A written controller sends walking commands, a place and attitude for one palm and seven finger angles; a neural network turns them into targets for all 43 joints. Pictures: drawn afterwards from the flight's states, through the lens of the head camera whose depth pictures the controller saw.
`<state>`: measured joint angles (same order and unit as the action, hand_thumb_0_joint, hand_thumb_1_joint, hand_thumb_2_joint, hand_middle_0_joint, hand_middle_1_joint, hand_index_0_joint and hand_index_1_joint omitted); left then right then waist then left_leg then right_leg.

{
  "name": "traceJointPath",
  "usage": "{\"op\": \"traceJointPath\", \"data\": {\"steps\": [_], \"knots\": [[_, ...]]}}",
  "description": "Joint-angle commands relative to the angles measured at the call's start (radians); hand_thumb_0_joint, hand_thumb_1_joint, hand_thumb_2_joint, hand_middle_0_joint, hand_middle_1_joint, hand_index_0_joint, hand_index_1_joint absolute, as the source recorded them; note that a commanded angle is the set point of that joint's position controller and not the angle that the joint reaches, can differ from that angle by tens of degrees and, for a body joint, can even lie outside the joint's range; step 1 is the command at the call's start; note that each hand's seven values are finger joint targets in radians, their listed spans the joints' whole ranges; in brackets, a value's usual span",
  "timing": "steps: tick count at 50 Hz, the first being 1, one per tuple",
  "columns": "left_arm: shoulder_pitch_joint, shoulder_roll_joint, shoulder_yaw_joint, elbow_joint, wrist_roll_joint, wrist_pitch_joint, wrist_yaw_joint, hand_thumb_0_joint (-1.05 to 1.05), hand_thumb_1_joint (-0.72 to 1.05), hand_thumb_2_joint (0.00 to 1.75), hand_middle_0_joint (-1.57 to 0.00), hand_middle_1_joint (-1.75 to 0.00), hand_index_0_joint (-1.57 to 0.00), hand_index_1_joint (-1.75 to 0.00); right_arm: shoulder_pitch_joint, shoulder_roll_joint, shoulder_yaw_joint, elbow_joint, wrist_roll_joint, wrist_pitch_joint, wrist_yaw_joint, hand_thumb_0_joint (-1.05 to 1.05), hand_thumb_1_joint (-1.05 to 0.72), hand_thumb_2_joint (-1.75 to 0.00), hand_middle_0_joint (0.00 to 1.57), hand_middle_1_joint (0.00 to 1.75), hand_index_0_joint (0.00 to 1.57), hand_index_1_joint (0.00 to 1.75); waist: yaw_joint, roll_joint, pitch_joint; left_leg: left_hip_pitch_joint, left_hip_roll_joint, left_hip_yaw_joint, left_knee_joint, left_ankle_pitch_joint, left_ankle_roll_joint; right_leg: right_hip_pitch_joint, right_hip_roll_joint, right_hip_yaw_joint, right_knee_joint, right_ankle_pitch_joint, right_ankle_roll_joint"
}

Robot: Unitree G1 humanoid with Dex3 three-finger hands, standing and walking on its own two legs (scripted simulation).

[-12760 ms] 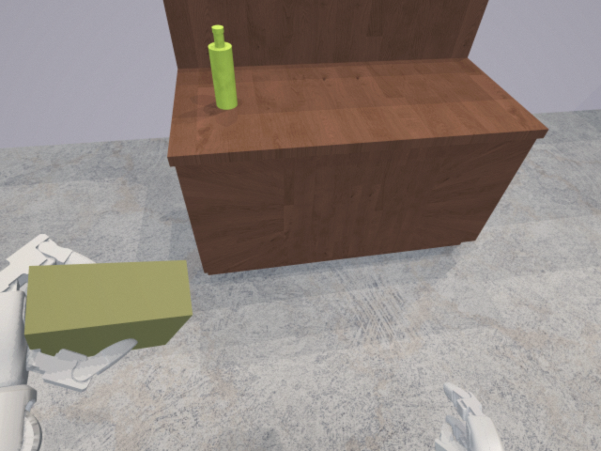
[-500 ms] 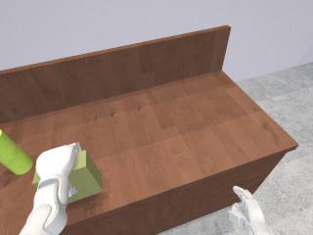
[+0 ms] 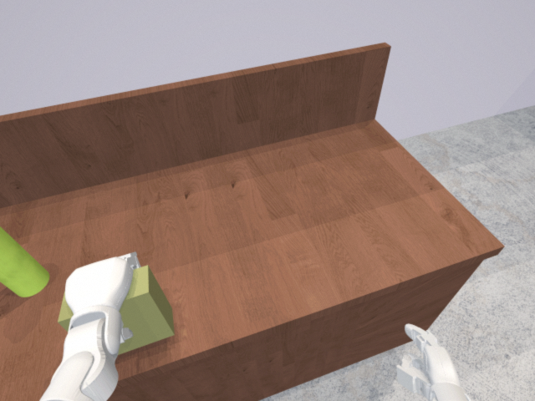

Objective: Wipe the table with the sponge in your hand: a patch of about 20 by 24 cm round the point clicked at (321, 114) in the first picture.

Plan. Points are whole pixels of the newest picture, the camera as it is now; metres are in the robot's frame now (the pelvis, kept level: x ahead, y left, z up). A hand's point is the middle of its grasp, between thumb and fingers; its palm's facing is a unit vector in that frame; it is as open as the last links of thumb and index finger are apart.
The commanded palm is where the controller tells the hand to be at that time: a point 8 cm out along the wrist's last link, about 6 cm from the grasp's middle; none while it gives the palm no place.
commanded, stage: move the sponge above the wiping area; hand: left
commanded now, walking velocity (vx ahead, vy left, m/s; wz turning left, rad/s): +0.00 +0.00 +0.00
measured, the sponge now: (127, 321) +0.23 +0.29 -0.05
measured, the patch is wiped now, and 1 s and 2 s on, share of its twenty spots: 0.00 0.00 0.05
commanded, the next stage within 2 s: lower the sponge onto the table in 0.54 s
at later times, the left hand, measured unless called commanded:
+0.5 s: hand (117, 302) +0.24 +0.29 +0.00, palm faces -0.11 -0.09 -0.99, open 10.0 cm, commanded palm +0.22 +0.29 +0.07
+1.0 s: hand (114, 300) +0.24 +0.29 +0.00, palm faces -0.09 -0.09 -0.99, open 10.0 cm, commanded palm +0.22 +0.29 +0.07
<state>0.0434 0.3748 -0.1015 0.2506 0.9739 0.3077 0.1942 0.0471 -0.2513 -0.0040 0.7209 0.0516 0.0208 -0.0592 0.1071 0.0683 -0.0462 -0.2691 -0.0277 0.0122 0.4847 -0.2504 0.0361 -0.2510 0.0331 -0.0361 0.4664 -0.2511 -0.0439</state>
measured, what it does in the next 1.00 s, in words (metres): stands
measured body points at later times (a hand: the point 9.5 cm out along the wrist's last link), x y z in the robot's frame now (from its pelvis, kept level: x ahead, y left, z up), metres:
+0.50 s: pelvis +0.00 +0.00 +0.00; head +0.00 -0.03 +0.45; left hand +0.24 +0.29 +0.05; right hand +0.21 -0.23 -0.10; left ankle +0.00 +0.10 -0.74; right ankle -0.01 -0.09 -0.74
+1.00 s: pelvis +0.00 +0.00 +0.00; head +0.00 -0.02 +0.45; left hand +0.24 +0.29 +0.06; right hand +0.23 -0.21 -0.09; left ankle +0.00 +0.10 -0.74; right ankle -0.01 -0.09 -0.74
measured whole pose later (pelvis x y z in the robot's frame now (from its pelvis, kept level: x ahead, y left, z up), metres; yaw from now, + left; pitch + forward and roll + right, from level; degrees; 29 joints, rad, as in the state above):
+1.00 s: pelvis +0.00 +0.00 +0.00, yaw +0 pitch +2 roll +0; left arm 0.05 0.37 -0.10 0.25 0.98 0.32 0.20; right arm 0.05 -0.25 -0.01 0.72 0.05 0.03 -0.05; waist 0.11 0.07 -0.05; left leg -0.26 -0.03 0.01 0.48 -0.25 0.04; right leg -0.24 0.03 -0.03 0.46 -0.25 -0.04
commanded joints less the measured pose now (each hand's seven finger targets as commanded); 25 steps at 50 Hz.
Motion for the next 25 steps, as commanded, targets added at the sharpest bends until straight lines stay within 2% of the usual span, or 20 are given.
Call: {"op": "traceJointPath", "data": {"steps": [1,2,3,4,6,7,8,9,11,12,14,17,18,19,20,21,22,23,24,25], "knots": [[-0.288,0.217,0.12,-0.166,0.036,-0.022,0.064,0.0,0.1,1.3,-1.2,-1.6,-1.2,-1.6,-0.153,-0.114,-0.044,-0.145,-0.003,-0.051,-0.013,0.0,-0.9,-0.9,0.2,0.3,0.2,0.3,-0.01,-0.016,-0.213,0.105,-0.004,-0.102,-0.032,0.231,-0.004,0.026,-0.01,0.125,-0.057,0.214,-0.039],[-0.301,0.257,0.157,-0.18,0.034,-0.027,0.071,0.0,0.1,1.3,-1.2,-1.6,-1.2,-1.6,-0.147,-0.122,-0.046,-0.14,-0.005,-0.051,-0.014,0.0,-0.9,-0.9,0.2,0.3,0.2,0.3,-0.005,0.0,-0.223,0.107,-0.004,-0.111,-0.034,0.231,-0.009,0.033,-0.004,0.136,-0.051,0.211,-0.045],[-0.305,0.207,0.112,-0.196,0.037,-0.034,0.072,0.0,0.1,1.3,-1.2,-1.6,-1.2,-1.6,-0.155,-0.111,-0.045,-0.151,-0.004,-0.055,-0.012,0.0,-0.9,-0.9,0.2,0.3,0.2,0.3,-0.006,0.021,-0.245,0.115,-0.005,-0.106,-0.03,0.242,-0.006,0.038,-0.009,0.119,-0.046,0.216,-0.041],[-0.288,0.194,0.103,-0.196,0.031,-0.038,0.076,0.0,0.1,1.3,-1.2,-1.6,-1.2,-1.6,-0.153,-0.108,-0.046,-0.153,-0.003,-0.059,-0.012,0.0,-0.9,-0.9,0.2,0.3,0.2,0.3,-0.007,0.014,-0.247,0.12,-0.004,-0.103,-0.028,0.246,-0.004,0.038,-0.01,0.123,-0.049,0.224,-0.04],[-0.278,0.223,0.133,-0.151,0.027,-0.026,0.082,0.0,0.1,1.3,-1.2,-1.6,-1.2,-1.6,-0.148,-0.115,-0.047,-0.145,-0.001,-0.055,-0.011,0.0,-0.9,-0.9,0.2,0.3,0.2,0.3,-0.007,-0.024,-0.223,0.094,-0.005,-0.099,-0.032,0.23,-0.004,0.041,-0.011,0.127,-0.054,0.222,-0.037],[-0.293,0.271,0.176,-0.159,0.022,-0.023,0.086,0.0,0.1,1.3,-1.2,-1.6,-1.2,-1.6,-0.15,-0.124,-0.047,-0.138,-0.001,-0.052,-0.014,0.0,-0.9,-0.9,0.2,0.3,0.2,0.3,-0.003,-0.022,-0.224,0.091,-0.008,-0.103,-0.035,0.218,-0.005,0.051,-0.006,0.147,-0.059,0.215,-0.041],[-0.297,0.229,0.137,-0.155,0.024,-0.017,0.083,0.0,0.1,1.3,-1.2,-1.6,-1.2,-1.6,-0.159,-0.115,-0.042,-0.146,0.0,-0.052,-0.014,0.0,-0.9,-0.9,0.2,0.3,0.2,0.3,-0.005,-0.024,-0.224,0.085,-0.01,-0.099,-0.037,0.216,-0.002,0.055,-0.012,0.126,-0.056,0.213,-0.036],[-0.293,0.228,0.138,-0.146,0.021,-0.014,0.084,0.0,0.1,1.3,-1.2,-1.6,-1.2,-1.6,-0.157,-0.115,-0.044,-0.147,0.004,-0.054,-0.013,0.0,-0.9,-0.9,0.2,0.3,0.2,0.3,-0.008,-0.033,-0.209,0.082,-0.008,-0.094,-0.038,0.21,0.0,0.048,-0.013,0.129,-0.06,0.208,-0.035],[-0.272,0.233,0.142,-0.124,0.019,0.0,0.08,0.0,0.1,1.3,-1.2,-1.6,-1.2,-1.6,-0.158,-0.118,-0.043,-0.146,0.005,-0.049,-0.011,0.0,-0.9,-0.9,0.2,0.3,0.2,0.3,-0.003,-0.04,-0.212,0.074,-0.009,-0.091,-0.042,0.213,-0.001,0.061,-0.015,0.129,-0.06,0.216,-0.034],[-0.266,0.272,0.181,-0.137,0.013,0.0,0.08,0.0,0.1,1.3,-1.2,-1.6,-1.2,-1.6,-0.158,-0.126,-0.046,-0.142,0.005,-0.049,-0.012,0.0,-0.9,-0.9,0.2,0.3,0.2,0.3,0.004,-0.024,-0.212,0.08,-0.011,-0.095,-0.042,0.211,-0.002,0.066,-0.011,0.142,-0.063,0.215,-0.038],[-0.233,0.219,0.134,-0.149,0.008,0.003,0.068,0.0,0.1,1.3,-1.2,-1.6,-1.2,-1.6,-0.163,-0.116,-0.043,-0.155,0.006,-0.05,-0.009,0.0,-0.9,-0.9,0.2,0.3,0.2,0.3,0.0,-0.035,-0.224,0.08,-0.012,-0.087,-0.039,0.229,0.002,0.081,-0.017,0.13,-0.057,0.247,-0.033],[-0.203,0.257,0.171,-0.151,0.001,0.003,0.059,0.0,0.1,1.3,-1.2,-1.6,-1.2,-1.6,-0.16,-0.127,-0.045,-0.148,0.003,-0.049,-0.008,0.0,-0.9,-0.9,0.2,0.3,0.2,0.3,0.004,-0.032,-0.204,0.079,-0.014,-0.096,-0.037,0.225,0.001,0.075,-0.013,0.149,-0.064,0.251,-0.037],[-0.238,0.222,0.132,-0.158,0.005,-0.001,0.054,0.0,0.1,1.3,-1.2,-1.6,-1.2,-1.6,-0.157,-0.12,-0.042,-0.152,0.004,-0.049,-0.009,0.0,-0.9,-0.9,0.2,0.3,0.2,0.3,-0.009,-0.042,-0.208,0.076,-0.013,-0.092,-0.036,0.221,0.005,0.071,-0.014,0.131,-0.06,0.246,-0.032],[-0.239,0.215,0.125,-0.154,0.008,-0.005,0.052,0.0,0.1,1.3,-1.2,-1.6,-1.2,-1.6,-0.163,-0.117,-0.042,-0.154,0.005,-0.053,-0.008,0.0,-0.9,-0.9,0.2,0.3,0.2,0.3,-0.009,-0.05,-0.177,0.079,-0.011,-0.097,-0.038,0.21,0.005,0.044,-0.014,0.133,-0.071,0.218,-0.032],[-0.256,0.207,0.113,-0.158,0.01,-0.012,0.052,0.0,0.1,1.3,-1.2,-1.6,-1.2,-1.6,-0.16,-0.118,-0.044,-0.153,0.005,-0.055,-0.008,0.0,-0.9,-0.9,0.2,0.3,0.2,0.3,-0.013,-0.043,-0.184,0.088,-0.009,-0.093,-0.036,0.206,0.007,0.039,-0.015,0.136,-0.073,0.214,-0.032],[-0.253,0.23,0.134,-0.158,0.012,-0.017,0.055,0.0,0.1,1.3,-1.2,-1.6,-1.2,-1.6,-0.158,-0.119,-0.045,-0.151,0.003,-0.057,-0.01,0.0,-0.9,-0.9,0.2,0.3,0.2,0.3,-0.007,-0.042,-0.2,0.093,-0.011,-0.096,-0.036,0.208,0.008,0.047,-0.015,0.137,-0.073,0.216,-0.032],[-0.287,0.287,0.179,-0.175,0.011,-0.025,0.061,0.0,0.1,1.3,-1.2,-1.6,-1.2,-1.6,-0.158,-0.127,-0.046,-0.143,0.0,-0.056,-0.016,0.0,-0.9,-0.9,0.2,0.3,0.2,0.3,-0.007,-0.031,-0.192,0.097,-0.011,-0.104,-0.036,0.198,0.006,0.042,-0.008,0.155,-0.078,0.199,-0.037],[-0.301,0.219,0.123,-0.186,0.009,-0.035,0.061,0.0,0.1,1.3,-1.2,-1.6,-1.2,-1.6,-0.147,-0.115,-0.046,-0.151,0.002,-0.06,-0.019,0.0,-0.9,-0.9,0.2,0.3,0.2,0.3,-0.022,-0.02,-0.21,0.096,-0.008,-0.088,-0.035,0.198,0.011,0.047,-0.013,0.133,-0.068,0.202,-0.03],[-0.309,0.249,0.147,-0.182,0.02,-0.045,0.066,0.0,0.1,1.3,-1.2,-1.6,-1.2,-1.6,-0.146,-0.115,-0.047,-0.143,0.002,-0.064,-0.017,0.0,-0.9,-0.9,0.2,0.3,0.2,0.3,-0.015,-0.017,-0.215,0.106,-0.007,-0.096,-0.033,0.215,0.007,0.04,-0.012,0.135,-0.067,0.215,-0.036],[-0.281,0.245,0.148,-0.171,0.026,-0.045,0.071,0.0,0.1,1.3,-1.2,-1.6,-1.2,-1.6,-0.154,-0.115,-0.048,-0.143,-0.002,-0.065,-0.016,0.0,-0.9,-0.9,0.2,0.3,0.2,0.3,-0.004,-0.022,-0.226,0.111,-0.01,-0.094,-0.028,0.228,0.008,0.05,-0.014,0.139,-0.067,0.23,-0.035]]}}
